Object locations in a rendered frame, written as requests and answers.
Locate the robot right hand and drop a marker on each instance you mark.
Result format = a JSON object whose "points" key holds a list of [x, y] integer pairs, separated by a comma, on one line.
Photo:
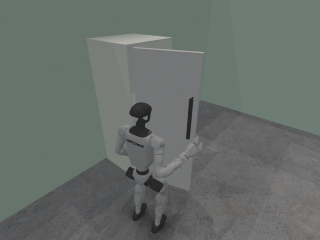
{"points": [[191, 149]]}

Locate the robot left shin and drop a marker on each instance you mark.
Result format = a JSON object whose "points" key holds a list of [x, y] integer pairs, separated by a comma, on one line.
{"points": [[138, 199]]}

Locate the left robot upper arm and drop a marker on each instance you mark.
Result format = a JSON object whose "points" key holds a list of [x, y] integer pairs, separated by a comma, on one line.
{"points": [[121, 139]]}

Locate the fridge door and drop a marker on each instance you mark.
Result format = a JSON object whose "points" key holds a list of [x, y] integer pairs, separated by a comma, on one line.
{"points": [[166, 79]]}

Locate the humanoid robot head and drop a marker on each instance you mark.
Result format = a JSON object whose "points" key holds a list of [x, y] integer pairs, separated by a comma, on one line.
{"points": [[140, 110]]}

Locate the handle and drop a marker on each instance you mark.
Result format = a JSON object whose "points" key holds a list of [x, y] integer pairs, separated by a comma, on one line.
{"points": [[189, 118]]}

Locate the robot right forearm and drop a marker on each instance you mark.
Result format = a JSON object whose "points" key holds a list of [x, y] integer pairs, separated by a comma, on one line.
{"points": [[174, 165]]}

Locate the right robot upper arm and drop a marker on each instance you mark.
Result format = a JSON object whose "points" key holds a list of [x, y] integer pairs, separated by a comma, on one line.
{"points": [[158, 144]]}

